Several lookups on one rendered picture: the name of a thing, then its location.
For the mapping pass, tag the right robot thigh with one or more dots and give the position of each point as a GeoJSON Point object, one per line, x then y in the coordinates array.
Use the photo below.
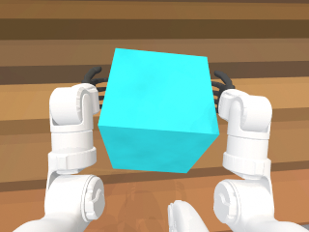
{"type": "Point", "coordinates": [185, 218]}

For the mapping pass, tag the carton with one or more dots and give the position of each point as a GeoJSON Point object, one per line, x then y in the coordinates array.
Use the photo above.
{"type": "Point", "coordinates": [158, 112]}

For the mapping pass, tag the left robot forearm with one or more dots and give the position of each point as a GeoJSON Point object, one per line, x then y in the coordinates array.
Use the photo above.
{"type": "Point", "coordinates": [71, 111]}

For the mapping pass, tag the left robot upper arm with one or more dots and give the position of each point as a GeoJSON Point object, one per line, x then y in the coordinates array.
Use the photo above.
{"type": "Point", "coordinates": [71, 203]}

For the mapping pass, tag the right robot upper arm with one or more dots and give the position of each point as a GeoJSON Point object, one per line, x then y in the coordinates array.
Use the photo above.
{"type": "Point", "coordinates": [247, 206]}

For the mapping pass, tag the right robot forearm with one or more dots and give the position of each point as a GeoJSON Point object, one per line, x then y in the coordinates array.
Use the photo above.
{"type": "Point", "coordinates": [249, 120]}

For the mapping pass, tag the robot left hand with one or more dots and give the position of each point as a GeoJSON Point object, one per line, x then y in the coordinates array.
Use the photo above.
{"type": "Point", "coordinates": [88, 79]}

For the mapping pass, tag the robot right shin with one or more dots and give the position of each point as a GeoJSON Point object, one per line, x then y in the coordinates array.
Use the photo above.
{"type": "Point", "coordinates": [173, 229]}

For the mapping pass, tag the robot right hand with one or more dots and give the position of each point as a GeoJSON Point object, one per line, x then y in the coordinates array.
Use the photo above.
{"type": "Point", "coordinates": [228, 84]}

